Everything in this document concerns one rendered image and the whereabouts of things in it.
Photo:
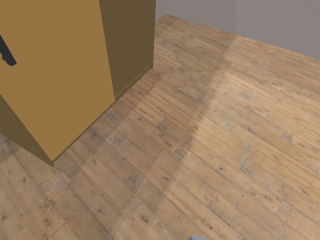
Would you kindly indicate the handle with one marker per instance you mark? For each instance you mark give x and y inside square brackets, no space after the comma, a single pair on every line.
[6,54]

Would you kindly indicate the wardrobe door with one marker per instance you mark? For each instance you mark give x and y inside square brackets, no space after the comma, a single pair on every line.
[126,26]
[62,81]

